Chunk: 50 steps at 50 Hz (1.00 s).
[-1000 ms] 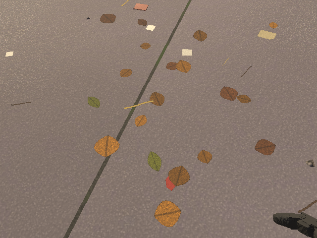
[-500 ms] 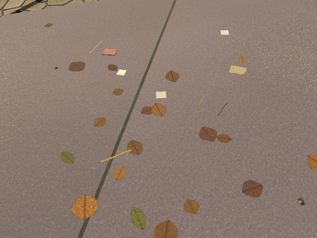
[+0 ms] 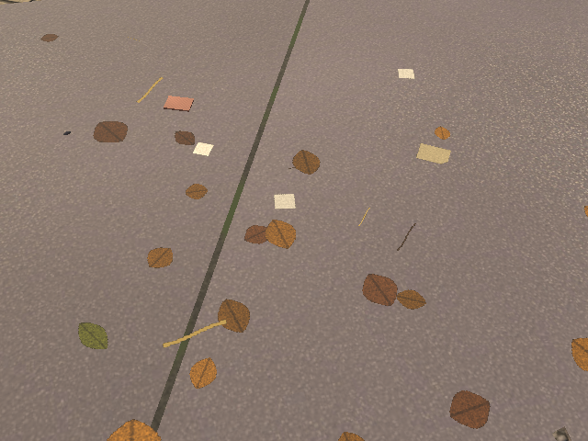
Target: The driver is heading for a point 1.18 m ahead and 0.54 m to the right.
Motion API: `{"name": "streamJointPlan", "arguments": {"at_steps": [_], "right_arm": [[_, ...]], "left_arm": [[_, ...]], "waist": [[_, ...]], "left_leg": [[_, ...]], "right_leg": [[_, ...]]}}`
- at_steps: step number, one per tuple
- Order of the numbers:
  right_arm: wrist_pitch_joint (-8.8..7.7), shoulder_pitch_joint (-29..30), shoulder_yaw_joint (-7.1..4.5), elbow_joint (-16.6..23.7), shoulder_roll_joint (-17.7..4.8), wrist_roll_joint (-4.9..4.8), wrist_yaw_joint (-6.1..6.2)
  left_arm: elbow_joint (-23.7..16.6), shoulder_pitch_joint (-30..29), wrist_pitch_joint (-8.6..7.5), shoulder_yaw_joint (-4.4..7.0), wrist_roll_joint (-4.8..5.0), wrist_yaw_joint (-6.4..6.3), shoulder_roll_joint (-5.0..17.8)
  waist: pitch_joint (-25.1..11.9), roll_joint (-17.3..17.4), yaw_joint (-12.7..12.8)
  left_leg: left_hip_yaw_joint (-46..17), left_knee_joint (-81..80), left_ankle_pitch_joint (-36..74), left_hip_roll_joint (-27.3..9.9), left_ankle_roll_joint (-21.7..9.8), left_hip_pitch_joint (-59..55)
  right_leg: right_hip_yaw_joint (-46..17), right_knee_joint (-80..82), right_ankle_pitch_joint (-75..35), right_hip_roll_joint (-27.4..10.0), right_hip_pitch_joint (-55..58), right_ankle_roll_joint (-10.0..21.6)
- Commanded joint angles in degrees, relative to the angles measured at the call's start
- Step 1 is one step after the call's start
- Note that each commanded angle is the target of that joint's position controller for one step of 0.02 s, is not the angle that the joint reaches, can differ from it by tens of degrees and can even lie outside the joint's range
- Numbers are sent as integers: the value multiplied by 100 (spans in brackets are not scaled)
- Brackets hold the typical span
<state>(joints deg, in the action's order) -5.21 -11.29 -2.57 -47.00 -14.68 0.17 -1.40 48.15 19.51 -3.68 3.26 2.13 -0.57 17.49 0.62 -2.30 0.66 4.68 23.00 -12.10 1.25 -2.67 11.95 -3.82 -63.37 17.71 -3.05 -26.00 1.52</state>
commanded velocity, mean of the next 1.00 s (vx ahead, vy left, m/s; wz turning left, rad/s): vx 0.49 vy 0.00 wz -0.53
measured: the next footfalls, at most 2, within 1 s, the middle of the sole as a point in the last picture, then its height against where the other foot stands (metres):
right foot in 0.36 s outside the picture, level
left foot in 0.86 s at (313, 368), level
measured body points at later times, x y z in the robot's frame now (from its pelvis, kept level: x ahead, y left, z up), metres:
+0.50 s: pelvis +0.26 -0.06 -0.01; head +0.30 -0.07 +0.43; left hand +0.48 +0.16 -0.11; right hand +0.29 -0.36 -0.13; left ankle +0.20 +0.11 -0.64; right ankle +0.31 -0.13 -0.74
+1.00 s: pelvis +0.55 -0.09 -0.01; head +0.57 -0.09 +0.44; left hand +0.78 +0.10 -0.12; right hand +0.53 -0.39 -0.10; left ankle +0.64 -0.02 -0.74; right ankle +0.42 -0.16 -0.65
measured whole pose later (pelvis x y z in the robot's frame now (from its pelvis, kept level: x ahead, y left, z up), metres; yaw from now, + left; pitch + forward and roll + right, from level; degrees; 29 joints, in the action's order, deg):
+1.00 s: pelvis +0.55 -0.09 -0.01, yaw -34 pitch +1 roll +1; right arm -5.7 -10.5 -3.1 -42.3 -15.2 0.6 -0.7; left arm 39.5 18.5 -1.1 3.8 1.5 -0.6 17.7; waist 1.1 -2.4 0.3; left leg 2.1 26.7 -10.8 1.3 -1.1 17.2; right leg -4.7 -68.5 21.6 0.4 -26.0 0.8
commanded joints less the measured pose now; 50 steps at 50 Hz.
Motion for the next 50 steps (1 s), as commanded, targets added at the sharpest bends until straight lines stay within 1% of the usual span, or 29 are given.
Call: {"name": "streamJointPlan", "arguments": {"at_steps": [1,5,8,11,13,16,17,18,19,20,21,22,23,24,25,26,29,33,37,40,41,42,43,44,45,46,47,48,50], "right_arm": [[-136,-93,-170,122,-579,59,35],[-162,-141,-215,-32,-744,65,101],[-129,-228,-228,-88,-878,29,164],[-32,-630,-257,-248,-996,-36,205],[73,-740,-278,-296,-1072,-71,220],[231,-661,-350,-211,-1332,-81,302],[286,-621,-368,-173,-1396,-72,330],[302,-487,-351,-108,-1379,-96,352],[232,-682,-229,11,-1045,47,334],[32,-1057,-23,288,-421,56,200],[-212,-403,-146,394,-1010,-112,79],[-311,50,-162,605,-1090,-291,31],[-341,86,-134,605,-965,-222,63],[-299,-5,-174,530,-997,-96,104],[-219,-156,-196,502,-1005,-47,105],[-146,-249,-207,517,-986,1,114],[-13,54,-154,668,-772,103,166],[-43,964,-57,918,-559,64,143],[-132,1418,-93,1108,-707,-53,47],[-218,1219,-201,1098,-934,-84,-7],[-248,870,-251,1011,-987,-89,3],[-281,319,-339,895,-1137,-41,40],[-297,-527,-426,827,-1443,58,92],[-212,-1013,-534,619,-1893,120,71],[-182,-888,-431,685,-1343,-20,34],[-139,-647,-332,757,-982,-37,64],[-96,-367,-277,787,-867,16,76],[-68,-207,-236,744,-741,39,89],[-91,-132,-205,672,-646,60,118]], "left_arm": [[-376,-76,8,121,-18,25,309],[-650,-549,47,82,-62,60,176],[-904,-1175,24,1,-90,176,48],[-1226,-1748,21,-55,-83,310,-35],[-1411,-1922,26,-38,-67,400,11],[-1497,-1522,87,123,-63,460,320],[-1399,-964,117,239,-54,445,533],[-1189,-57,140,416,-53,368,832],[-1042,618,230,551,-51,220,1269],[-1250,231,174,552,-49,209,1547],[-1296,333,115,411,-102,233,1054],[-1276,126,50,347,-149,236,866],[-1287,-236,-2,318,-138,255,774],[-1353,-551,-33,268,-156,241,611],[-1434,-717,-42,241,-217,218,570],[-1451,-771,-52,247,-201,202,582],[-1368,-603,-64,291,-163,96,756],[-1240,-274,21,322,-118,-9,849],[-1081,64,81,338,-64,-22,855],[-1068,41,133,339,-78,-51,808],[-1089,-46,154,324,-83,-53,753],[-1119,-59,149,252,-104,-44,547],[-1206,12,129,110,-184,-22,165],[-1391,801,75,18,-4,-17,-99],[-1238,738,79,122,64,-52,558],[-1287,107,115,217,15,-55,877],[-1338,-192,146,226,-60,-67,841],[-1407,-389,145,238,-116,-47,767],[-1439,-332,189,222,-44,21,535]], "waist": [[99,839,-111],[305,545,-132],[461,477,-332],[591,346,-520],[549,375,-484],[14,722,-60],[-318,783,267],[-753,637,786],[-1276,-236,889],[-1901,-1303,244],[-2046,-485,676],[-1194,-183,581],[-560,427,233],[-380,448,30],[-279,276,-136],[-248,228,-215],[-84,134,-183],[15,-100,196],[-24,-252,368],[-95,-483,182],[-168,-564,-28],[-494,-512,-305],[-1290,129,-627],[-1911,2107,-263],[-1543,1571,-404],[-839,1068,-564],[-462,709,-484],[-157,690,-401],[-23,935,-233]], "left_leg": [[-1141,-1407,1093,-1465,-641,-890],[-409,-1611,1884,-1428,-719,-791],[90,-1740,1981,-1345,-610,-768],[327,-1572,2389,-1528,-572,-1347],[478,-1250,3112,-1646,-515,-1785],[697,-52,5763,-1683,-373,-2140],[717,795,6151,-1654,-326,-1997],[794,2049,5672,-1467,-173,-1310],[775,3883,2662,-1067,29,213],[-90,5890,-2035,251,306,2572],[-1178,6097,-1909,-34,157,3139],[-1116,5748,-1409,-274,33,3321],[-1060,5130,-1031,-520,42,3124],[-1054,4621,-815,-708,109,2778],[-1069,4447,-674,-797,188,2425],[-1028,4233,-587,-814,304,2274],[-835,3409,-27,-760,647,2249],[-770,1593,1481,-435,748,1893],[-911,804,1630,-220,657,1627],[-997,529,888,-167,436,1318],[-907,346,794,-146,309,876],[-936,211,779,-286,109,-22],[-1864,285,390,-1267,-276,-1480],[-4632,-319,-1009,-2516,-1247,-3178],[-5108,-615,-2333,-2563,-1179,-3002],[-4137,-665,-2116,-2297,-904,-2367],[-3345,-711,-1302,-2039,-745,-1714],[-2792,-823,-649,-1811,-707,-1219],[-2025,-1096,-19,-1554,-644,-715]], "right_leg": [[-325,-99,-651,-421,-1356,-29],[-294,903,-1454,-356,-1579,-167],[172,1987,-2151,-286,-1305,-110],[427,2587,-2174,-218,-1457,42],[599,2797,-1877,-102,-1454,184],[1038,2751,-1045,423,-532,518],[1086,2759,-838,608,214,667],[951,3170,-1098,748,1630,898],[-505,3219,-1083,-173,3374,1239],[-3947,4062,-71,-1529,4996,2436],[-4175,4627,308,-1571,4914,2245],[-3318,4736,43,-1381,4170,1961],[-2650,4814,-664,-1107,3195,1772],[-2175,4861,-1239,-885,2601,1647],[-1948,4973,-1604,-736,2131,1615],[-1837,5071,-1814,-654,1849,1628],[-1322,5178,-2238,-445,1219,1622],[-993,5011,-1543,-59,952,1215],[-1490,4602,-1039,-247,1323,1080],[-2037,4069,-1021,-449,1767,974],[-2080,3827,-1114,-391,1739,884],[-1898,3206,-1282,-121,1553,697],[-1393,1603,-574,246,892,465],[-626,-223,1714,1000,-1178,73],[-738,-999,1512,501,-1920,-23],[-624,-1183,971,311,-2084,-65],[-453,-1090,564,121,-1901,-100],[-447,-830,283,-28,-1789,-117],[-332,-535,24,-239,-1397,-112]]}}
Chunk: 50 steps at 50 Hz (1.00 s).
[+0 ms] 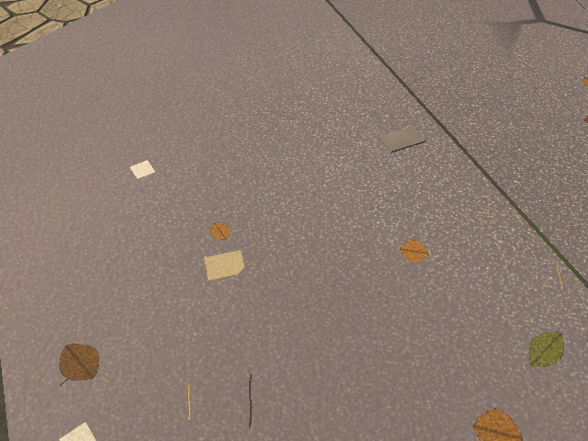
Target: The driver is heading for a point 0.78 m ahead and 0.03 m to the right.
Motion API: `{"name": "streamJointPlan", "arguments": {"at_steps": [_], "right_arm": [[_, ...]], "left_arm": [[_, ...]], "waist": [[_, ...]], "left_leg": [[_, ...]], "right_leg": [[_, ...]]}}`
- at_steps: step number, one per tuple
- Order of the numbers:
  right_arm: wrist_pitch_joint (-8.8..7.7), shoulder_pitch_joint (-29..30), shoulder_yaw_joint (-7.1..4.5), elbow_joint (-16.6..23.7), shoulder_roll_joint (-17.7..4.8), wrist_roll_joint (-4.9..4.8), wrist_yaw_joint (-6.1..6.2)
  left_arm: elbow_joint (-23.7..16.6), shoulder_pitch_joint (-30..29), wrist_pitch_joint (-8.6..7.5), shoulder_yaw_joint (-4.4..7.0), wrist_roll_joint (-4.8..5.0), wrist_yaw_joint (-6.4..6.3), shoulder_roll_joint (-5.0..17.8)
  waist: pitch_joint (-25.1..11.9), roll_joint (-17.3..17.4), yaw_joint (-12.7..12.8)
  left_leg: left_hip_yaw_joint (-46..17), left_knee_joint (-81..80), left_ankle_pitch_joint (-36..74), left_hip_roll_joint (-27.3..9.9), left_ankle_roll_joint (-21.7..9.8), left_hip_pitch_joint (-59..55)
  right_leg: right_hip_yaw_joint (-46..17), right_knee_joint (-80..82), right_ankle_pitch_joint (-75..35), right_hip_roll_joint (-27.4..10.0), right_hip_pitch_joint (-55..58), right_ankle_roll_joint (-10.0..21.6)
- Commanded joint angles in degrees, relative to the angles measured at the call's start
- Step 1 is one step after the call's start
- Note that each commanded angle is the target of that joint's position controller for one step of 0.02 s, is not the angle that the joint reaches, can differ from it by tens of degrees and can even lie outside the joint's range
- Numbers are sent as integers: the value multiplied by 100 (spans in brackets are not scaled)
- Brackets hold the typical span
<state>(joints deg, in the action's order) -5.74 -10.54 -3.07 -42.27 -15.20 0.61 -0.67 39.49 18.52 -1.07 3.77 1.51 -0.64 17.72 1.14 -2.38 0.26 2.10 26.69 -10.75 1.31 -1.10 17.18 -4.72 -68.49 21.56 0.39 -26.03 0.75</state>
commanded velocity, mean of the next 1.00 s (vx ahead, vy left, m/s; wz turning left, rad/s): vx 0.50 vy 0.00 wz -0.21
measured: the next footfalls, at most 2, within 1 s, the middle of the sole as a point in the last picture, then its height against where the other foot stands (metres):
right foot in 0.38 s outside the picture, level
left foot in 0.92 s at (321, 340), level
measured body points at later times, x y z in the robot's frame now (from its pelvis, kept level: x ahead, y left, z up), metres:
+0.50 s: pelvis +0.26 -0.08 -0.01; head +0.30 -0.10 +0.44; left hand +0.50 +0.13 -0.09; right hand +0.27 -0.38 -0.13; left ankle +0.20 +0.10 -0.64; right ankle +0.30 -0.16 -0.74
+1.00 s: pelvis +0.56 -0.10 -0.02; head +0.61 -0.11 +0.43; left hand +0.68 +0.16 -0.13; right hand +0.70 -0.39 -0.11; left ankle +0.67 -0.04 -0.74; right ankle +0.37 -0.20 -0.65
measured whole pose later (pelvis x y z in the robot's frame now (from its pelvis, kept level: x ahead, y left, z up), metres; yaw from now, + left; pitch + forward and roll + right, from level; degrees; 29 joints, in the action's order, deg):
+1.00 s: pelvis +0.56 -0.10 -0.02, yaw -8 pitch +2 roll +0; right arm -4.0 -8.1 -3.0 -39.8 -17.2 -0.8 -2.8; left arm 44.5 17.1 -4.1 2.7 0.4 -0.2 17.0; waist 2.8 0.2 0.8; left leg 1.2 34.1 -9.3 3.8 -5.0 27.3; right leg -0.8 -63.9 26.6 1.1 -13.5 0.2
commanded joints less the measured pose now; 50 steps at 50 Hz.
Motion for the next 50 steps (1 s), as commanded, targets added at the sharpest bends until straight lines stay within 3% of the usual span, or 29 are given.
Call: {"name": "streamJointPlan", "arguments": {"at_steps": [1,5,9,12,14,16,17,18,19,20,21,22,23,24,25,28,30,34,37,40,42,43,44,45,46,47,48,49,50], "right_arm": [[-59,-231,-166,148,-605,-14,45],[-83,-313,-263,-38,-882,-27,53],[-12,-356,-280,-158,-1030,-58,79],[66,-622,-310,-302,-1176,-122,88],[136,-693,-345,-363,-1285,-186,87],[207,-667,-401,-359,-1470,-236,120],[252,-647,-426,-347,-1553,-256,144],[281,-567,-403,-313,-1505,-276,171],[255,-652,-296,-218,-1250,-145,191],[114,-1209,-6,130,-386,77,94],[-88,-688,-74,124,-910,-126,9],[-168,-200,-147,252,-1147,-344,-34],[-208,-111,-103,260,-1050,-294,-7],[-198,-108,-116,180,-1028,-154,29],[-134,-264,-138,118,-1046,-115,25],[61,-482,-102,-14,-817,-70,16],[131,-185,-59,49,-694,-74,22],[95,406,11,141,-529,-144,-62],[72,858,43,304,-485,-207,-144],[59,1127,44,494,-497,-202,-259],[50,1114,33,593,-518,-173,-340],[60,951,0,602,-585,-156,-357],[86,638,-70,570,-722,-139,-347],[108,-19,-196,441,-937,-129,-318],[134,-859,-349,293,-1257,-146,-248],[152,-1444,-524,294,-1908,-119,-178],[147,-1523,-415,297,-1559,-202,-180],[168,-1300,-305,330,-1238,-144,-143],[180,-894,-261,431,-1092,-104,-111]], "left_arm": [[-596,-245,-43,146,31,43,389],[-772,-613,-5,82,-19,73,224],[-875,-1208,-85,19,-17,210,119],[-1045,-1709,-107,-14,4,324,68],[-1152,-1858,-102,14,10,388,141],[-1169,-1635,-70,118,-30,405,346],[-1081,-1178,-44,222,-44,393,533],[-840,-263,-17,387,-29,344,789],[-597,719,51,566,-1,227,1182],[-666,412,-9,594,31,187,1793],[-814,625,-104,435,-14,214,1249],[-666,457,-186,329,-75,242,945],[-647,123,-230,281,-59,242,826],[-667,-255,-243,222,-89,234,660],[-718,-477,-266,158,-162,219,518],[-560,-536,-363,144,-153,182,548],[-407,-431,-404,156,-167,137,626],[-164,-261,-421,125,-199,83,636],[71,-18,-434,154,-182,81,739],[271,130,-360,183,-148,68,757],[327,100,-278,209,-122,26,808],[311,13,-239,226,-125,-6,876],[286,-51,-195,247,-133,-47,959],[250,-149,-134,243,-135,-92,989],[191,-140,-128,198,-155,-150,921],[-69,459,-261,11,-256,-96,395],[-21,335,-451,-80,-282,12,312],[-124,-108,-588,17,-25,123,699],[-220,-447,-648,-11,41,140,711]], "waist": [[-51,939,-175],[51,692,-193],[187,610,-394],[349,560,-552],[396,593,-508],[123,771,-248],[-185,828,53],[-656,707,579],[-1178,202,990],[-1686,-1382,167],[-2376,-697,659],[-1482,-412,687],[-951,-32,437],[-640,104,212],[-541,-5,9],[-421,-21,-174],[-184,-17,-85],[82,-43,199],[295,-10,419],[411,52,500],[329,-14,414],[165,-113,289],[-129,-249,110],[-545,-243,-274],[-1039,-38,-697],[-1880,1222,-524],[-2521,1449,-590],[-1873,1088,-707],[-1215,615,-582]], "left_leg": [[-1516,-1565,78,-1544,-854,-1164],[-795,-1794,969,-1662,-1016,-1268],[52,-1802,1418,-1492,-830,-1391],[354,-1753,1537,-1598,-741,-1708],[512,-1551,2118,-1715,-659,-2028],[746,-843,4022,-1730,-546,-2265],[862,-89,4885,-1687,-485,-2260],[1028,1060,4986,-1526,-331,-1805],[1004,2762,3307,-1313,-97,-393],[530,4760,-2176,-166,201,2150],[-698,5341,-2289,-148,131,2660],[-661,5211,-1695,-407,43,3033],[-611,4718,-1188,-663,2,2829],[-584,4282,-903,-850,50,2475],[-626,4067,-693,-975,82,2069],[-487,3580,-359,-992,291,1741],[-455,3055,252,-1021,398,2010],[-363,1628,1786,-859,310,1913],[-348,994,2088,-687,179,1942],[-370,643,1621,-563,-26,2371],[-224,541,1054,-434,-193,2357],[-55,536,739,-275,-297,2053],[152,603,436,-56,-404,1562],[321,505,419,198,-555,662],[-106,413,793,54,-803,-844],[-2828,395,398,-1453,-1861,-3266],[-4971,-607,-179,-2023,-2325,-4138],[-4193,-758,-98,-1957,-1983,-3738],[-3337,-721,811,-1800,-1763,-2844]], "right_leg": [[-167,81,-397,-618,-1391,-52],[-107,888,-1031,-720,-1707,-165],[230,2194,-2129,-645,-1413,-101],[504,2852,-2210,-557,-1279,26],[650,3126,-1869,-460,-1181,183],[949,3243,-1277,-114,-573,422],[1085,3306,-1057,120,74,579],[1125,3659,-1393,352,1380,798],[217,3714,-1442,-103,3196,1095],[-3141,4254,-457,-1672,4900,2125],[-4239,5040,241,-2023,5046,2271],[-3305,5148,-270,-1862,4437,1953],[-2553,5140,-916,-1611,3576,1755],[-1993,5171,-1631,-1401,2827,1602],[-1647,5307,-2153,-1244,2324,1548],[-1051,5659,-2880,-1143,1700,1599],[-634,5842,-2990,-1079,1616,1521],[105,6017,-2562,-857,1670,1145],[277,6109,-2307,-1084,2049,1078],[402,5837,-2721,-1358,2877,1011],[503,5466,-3635,-1478,3290,894],[605,5129,-4632,-1460,3379,806],[699,4614,-5763,-1410,3444,713],[897,3659,-6515,-1254,3287,572],[1064,2321,-5934,-1063,2386,347],[1092,-57,-2831,-209,-75,-95],[83,-1050,1037,512,-1276,-177],[-305,-1305,832,98,-1803,-77],[-171,-975,450,-176,-1754,-29]]}}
